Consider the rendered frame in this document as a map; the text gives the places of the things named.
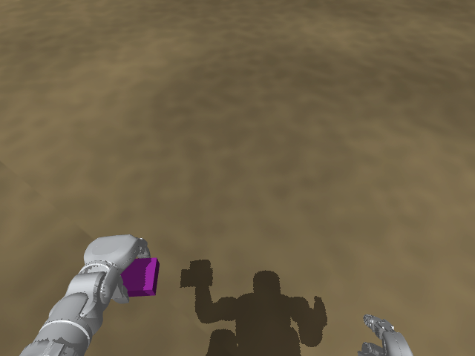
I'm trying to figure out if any left robot arm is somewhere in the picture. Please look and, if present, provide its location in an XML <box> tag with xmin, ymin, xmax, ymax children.
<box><xmin>19</xmin><ymin>260</ymin><xmax>119</xmax><ymax>356</ymax></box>

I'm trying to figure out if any small box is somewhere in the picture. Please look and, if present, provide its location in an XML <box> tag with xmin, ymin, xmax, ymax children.
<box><xmin>121</xmin><ymin>257</ymin><xmax>160</xmax><ymax>297</ymax></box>

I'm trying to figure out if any right robot hand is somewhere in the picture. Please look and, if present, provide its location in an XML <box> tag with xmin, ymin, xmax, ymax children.
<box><xmin>358</xmin><ymin>314</ymin><xmax>413</xmax><ymax>356</ymax></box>

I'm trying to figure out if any left robot hand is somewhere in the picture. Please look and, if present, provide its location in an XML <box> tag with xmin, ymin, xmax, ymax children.
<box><xmin>84</xmin><ymin>234</ymin><xmax>151</xmax><ymax>304</ymax></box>

